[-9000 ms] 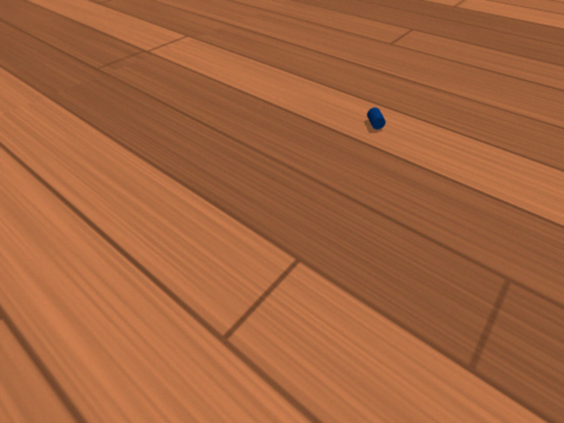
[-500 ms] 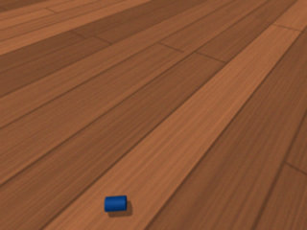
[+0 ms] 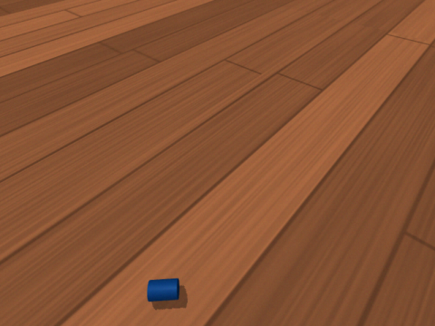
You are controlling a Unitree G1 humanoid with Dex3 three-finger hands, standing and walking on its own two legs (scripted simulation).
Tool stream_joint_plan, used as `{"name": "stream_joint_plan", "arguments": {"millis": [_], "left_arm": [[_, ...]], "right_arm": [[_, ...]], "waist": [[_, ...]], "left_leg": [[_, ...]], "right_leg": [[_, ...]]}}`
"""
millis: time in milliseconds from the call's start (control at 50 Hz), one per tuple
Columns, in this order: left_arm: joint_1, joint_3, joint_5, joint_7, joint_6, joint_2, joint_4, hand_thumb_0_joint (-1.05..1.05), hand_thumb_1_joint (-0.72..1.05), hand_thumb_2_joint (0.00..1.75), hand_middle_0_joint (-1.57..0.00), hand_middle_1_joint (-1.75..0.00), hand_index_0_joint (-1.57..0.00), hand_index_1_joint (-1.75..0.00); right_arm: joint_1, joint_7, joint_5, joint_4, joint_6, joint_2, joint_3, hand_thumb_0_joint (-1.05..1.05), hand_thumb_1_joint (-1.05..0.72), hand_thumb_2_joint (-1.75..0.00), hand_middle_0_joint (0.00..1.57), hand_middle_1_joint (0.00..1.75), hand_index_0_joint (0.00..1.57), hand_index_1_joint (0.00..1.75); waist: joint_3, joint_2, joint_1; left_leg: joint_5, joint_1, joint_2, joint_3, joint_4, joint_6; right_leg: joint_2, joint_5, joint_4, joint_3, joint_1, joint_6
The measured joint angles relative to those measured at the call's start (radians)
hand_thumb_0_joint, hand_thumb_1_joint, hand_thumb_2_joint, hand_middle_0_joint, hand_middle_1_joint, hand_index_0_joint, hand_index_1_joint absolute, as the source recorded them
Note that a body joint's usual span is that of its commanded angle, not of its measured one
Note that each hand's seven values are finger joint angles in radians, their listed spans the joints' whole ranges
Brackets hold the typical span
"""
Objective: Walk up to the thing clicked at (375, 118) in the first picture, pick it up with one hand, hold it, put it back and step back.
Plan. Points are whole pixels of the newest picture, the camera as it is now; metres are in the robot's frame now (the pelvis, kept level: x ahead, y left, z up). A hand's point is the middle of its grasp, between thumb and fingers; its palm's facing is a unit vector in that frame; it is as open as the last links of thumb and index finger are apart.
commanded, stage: stand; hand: left
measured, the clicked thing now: (163, 289) +0.45 +0.26 -0.74
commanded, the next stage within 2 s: walk up in 0.66 s
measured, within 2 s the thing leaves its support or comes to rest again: neither
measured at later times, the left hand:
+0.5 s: hand out of the picture +0.08 +0.26 -0.15, palm faces -0.02 -0.93 -0.35, open 7.4 cm
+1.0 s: hand out of the picture +0.10 +0.27 -0.17, palm faces -0.06 -0.94 -0.34, open 7.4 cm
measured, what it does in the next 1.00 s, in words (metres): stands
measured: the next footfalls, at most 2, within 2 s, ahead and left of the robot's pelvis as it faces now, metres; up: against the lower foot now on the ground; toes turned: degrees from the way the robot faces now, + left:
left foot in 1.26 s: +0.11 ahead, +0.16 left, +0.00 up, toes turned -2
right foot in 1.52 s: +0.11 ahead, -0.11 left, +0.00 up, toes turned -3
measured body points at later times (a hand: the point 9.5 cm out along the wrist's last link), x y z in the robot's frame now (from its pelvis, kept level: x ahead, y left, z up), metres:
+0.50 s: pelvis +0.00 +0.00 +0.00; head +0.00 +0.00 +0.45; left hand +0.08 +0.30 -0.13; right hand +0.07 -0.30 -0.14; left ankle -0.02 +0.14 -0.75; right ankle +0.00 -0.10 -0.75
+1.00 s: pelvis +0.03 +0.01 -0.01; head +0.05 +0.02 +0.44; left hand +0.10 +0.32 -0.14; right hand +0.06 -0.30 -0.14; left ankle -0.02 +0.14 -0.75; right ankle +0.00 -0.10 -0.75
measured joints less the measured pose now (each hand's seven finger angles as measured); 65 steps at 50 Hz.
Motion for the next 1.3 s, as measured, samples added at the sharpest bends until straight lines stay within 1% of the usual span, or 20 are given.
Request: {"name": "stream_joint_plan", "arguments": {"millis": [660,680,740,780,800,860,920,1020,1060,1080,1100,1140,1160,1180,1220,1240,1260,1280,1300], "left_arm": [[0.006,-0.001,0.002,0.001,-0.001,0.002,-0.001,0.01,0.91,0.89,-0.21,-0.30,-0.20,-0.30],[0.009,0.004,0.004,-0.002,0.000,0.002,-0.006,0.01,0.91,0.89,-0.21,-0.30,-0.20,-0.30],[0.031,0.021,0.015,-0.011,-0.002,0.003,-0.027,0.01,0.91,0.89,-0.21,-0.30,-0.20,-0.30],[0.050,0.031,0.020,-0.014,0.000,0.003,-0.039,0.01,0.91,0.89,-0.21,-0.30,-0.20,-0.30],[0.060,0.034,0.021,-0.015,0.002,0.004,-0.045,0.01,0.91,0.89,-0.21,-0.30,-0.20,-0.30],[0.079,0.038,0.017,-0.016,0.009,0.012,-0.055,0.01,0.91,0.89,-0.21,-0.30,-0.20,-0.30],[0.081,0.038,0.011,-0.014,0.013,0.021,-0.060,0.01,0.91,0.89,-0.21,-0.30,-0.20,-0.30],[0.068,0.035,0.009,-0.012,0.011,0.025,-0.079,0.01,0.91,0.89,-0.21,-0.30,-0.20,-0.30],[0.059,0.035,0.008,-0.009,0.005,0.020,-0.093,0.01,0.91,0.89,-0.21,-0.30,-0.20,-0.30],[0.055,0.036,0.006,-0.008,0.001,0.019,-0.103,0.01,0.91,0.89,-0.21,-0.30,-0.20,-0.30],[0.052,0.036,0.006,-0.005,-0.003,0.017,-0.115,0.01,0.91,0.89,-0.21,-0.30,-0.20,-0.30],[0.053,0.036,0.009,-0.001,-0.010,0.012,-0.141,0.01,0.91,0.89,-0.21,-0.30,-0.20,-0.30],[0.056,0.034,0.010,0.000,-0.011,0.010,-0.154,0.01,0.91,0.89,-0.21,-0.30,-0.20,-0.30],[0.058,0.032,0.011,0.002,-0.010,0.009,-0.163,0.00,0.91,0.89,-0.21,-0.30,-0.20,-0.30],[0.058,0.028,0.015,0.006,-0.005,0.011,-0.173,0.00,0.91,0.89,-0.21,-0.30,-0.20,-0.30],[0.057,0.027,0.016,0.006,0.001,0.014,-0.177,0.00,0.91,0.89,-0.21,-0.30,-0.20,-0.30],[0.054,0.025,0.013,0.005,0.007,0.019,-0.179,0.00,0.91,0.89,-0.21,-0.30,-0.20,-0.30],[0.047,0.026,0.006,0.005,0.015,0.025,-0.177,0.00,0.90,0.89,-0.21,-0.30,-0.20,-0.30],[0.036,0.030,0.000,0.007,0.026,0.032,-0.174,0.01,0.91,0.89,-0.21,-0.30,-0.20,-0.30]], "right_arm": [[0.009,0.000,0.000,-0.002,0.001,-0.001,-0.003,0.01,-0.91,-0.90,0.21,0.30,0.20,0.30],[0.012,0.002,-0.002,-0.007,0.002,-0.001,-0.007,0.01,-0.91,-0.90,0.21,0.30,0.20,0.30],[0.032,0.009,-0.010,-0.029,0.000,-0.004,-0.019,0.01,-0.91,-0.90,0.21,0.30,0.20,0.30],[0.049,0.011,-0.015,-0.040,-0.001,-0.008,-0.026,0.01,-0.91,-0.90,0.21,0.30,0.20,0.30],[0.056,0.011,-0.016,-0.045,-0.002,-0.010,-0.028,0.01,-0.91,-0.90,0.21,0.30,0.20,0.30],[0.079,0.008,-0.018,-0.055,-0.013,-0.007,-0.034,0.01,-0.91,-0.90,0.21,0.30,0.20,0.30],[0.097,0.009,-0.014,-0.068,-0.021,0.001,-0.036,0.01,-0.91,-0.90,0.21,0.30,0.20,0.30],[0.106,0.005,-0.005,-0.099,-0.005,-0.002,-0.046,0.01,-0.91,-0.90,0.21,0.30,0.21,0.30],[0.101,-0.001,0.000,-0.111,0.004,-0.011,-0.051,0.01,-0.91,-0.90,0.21,0.30,0.21,0.30],[0.096,-0.004,0.002,-0.116,0.009,-0.014,-0.052,0.01,-0.91,-0.90,0.21,0.30,0.21,0.30],[0.091,-0.006,0.002,-0.121,0.016,-0.015,-0.053,0.01,-0.91,-0.90,0.21,0.30,0.21,0.30],[0.077,-0.007,0.002,-0.135,0.029,-0.019,-0.054,0.01,-0.91,-0.90,0.21,0.30,0.20,0.30],[0.070,-0.005,0.004,-0.146,0.031,-0.021,-0.053,0.01,-0.91,-0.90,0.21,0.30,0.20,0.30],[0.062,-0.003,0.006,-0.157,0.029,-0.022,-0.052,0.01,-0.91,-0.90,0.21,0.30,0.20,0.30],[0.050,0.001,0.008,-0.176,0.014,-0.024,-0.050,0.01,-0.91,-0.90,0.20,0.30,0.20,0.30],[0.047,0.001,0.007,-0.183,0.004,-0.023,-0.049,0.01,-0.91,-0.90,0.21,0.30,0.20,0.30],[0.046,0.001,0.004,-0.189,-0.007,-0.024,-0.050,0.01,-0.91,-0.90,0.21,0.30,0.20,0.30],[0.044,-0.002,-0.001,-0.190,-0.019,-0.021,-0.053,0.01,-0.91,-0.90,0.21,0.30,0.20,0.30],[0.042,-0.006,-0.007,-0.187,-0.027,-0.010,-0.055,0.01,-0.91,-0.90,0.21,0.30,0.20,0.30]], "waist": [[-0.004,0.001,0.000],[-0.004,0.001,0.002],[-0.007,0.006,0.009],[-0.013,0.006,0.014],[-0.014,0.007,0.015],[-0.009,-0.012,0.015],[0.006,-0.034,0.012],[0.036,-0.030,0.001],[0.046,-0.013,-0.007],[0.052,-0.009,-0.009],[0.057,-0.010,-0.007],[0.066,-0.010,0.005],[0.071,-0.010,0.010],[0.076,-0.008,0.012],[0.085,-0.006,0.014],[0.088,-0.008,0.014],[0.089,-0.010,0.012],[0.095,-0.020,0.011],[0.103,-0.040,0.014]], "left_leg": [[0.000,0.000,-0.004,-0.006,0.000,0.002],[-0.004,-0.003,-0.003,-0.005,0.008,0.005],[-0.056,-0.022,0.006,-0.002,0.075,0.022],[-0.097,-0.036,0.004,-0.012,0.120,0.034],[-0.099,-0.040,0.002,-0.018,0.132,0.038],[-0.099,-0.028,-0.011,-0.012,0.127,0.023],[-0.106,-0.013,-0.026,-0.001,0.115,0.027],[-0.149,-0.010,-0.015,0.007,0.164,0.023],[-0.177,-0.031,-0.001,0.000,0.221,0.024],[-0.181,-0.054,0.002,-0.007,0.272,0.033],[-0.220,-0.084,-0.006,-0.024,0.343,0.042],[-0.340,-0.153,-0.036,-0.071,0.500,0.052],[-0.366,-0.182,-0.046,-0.088,0.546,0.054],[-0.367,-0.203,-0.050,-0.098,0.557,0.055],[-0.322,-0.224,-0.044,-0.106,0.489,0.055],[-0.266,-0.219,-0.041,-0.104,0.413,0.056],[-0.155,-0.202,-0.039,-0.101,0.315,0.054],[-0.046,-0.192,-0.045,-0.095,0.278,0.046],[-0.046,-0.185,-0.058,-0.085,0.281,0.044]], "right_leg": [[-0.005,-0.003,0.002,-0.005,0.002,0.002],[-0.004,-0.005,0.006,-0.004,0.001,0.001],[0.005,-0.025,0.036,0.004,-0.006,-0.002],[0.009,-0.043,0.059,0.010,-0.013,-0.003],[0.011,-0.051,0.070,0.013,-0.017,-0.002],[0.000,-0.077,0.106,0.025,-0.027,0.008],[-0.014,-0.103,0.151,0.036,-0.042,0.013],[-0.008,-0.141,0.188,0.031,-0.038,0.008],[0.002,-0.157,0.198,0.025,-0.035,0.005],[0.003,-0.163,0.207,0.021,-0.036,0.002],[0.000,-0.169,0.215,0.022,-0.035,-0.001],[-0.006,-0.171,0.214,0.030,-0.030,-0.005],[-0.008,-0.168,0.207,0.035,-0.025,-0.004],[-0.010,-0.163,0.196,0.038,-0.019,0.000],[-0.012,-0.158,0.183,0.040,-0.011,0.011],[-0.014,-0.166,0.194,0.041,-0.013,0.018],[-0.017,-0.183,0.223,0.040,-0.022,0.025],[-0.027,-0.203,0.277,0.042,-0.041,0.027],[-0.031,-0.234,0.343,0.063,-0.064,0.022]]}}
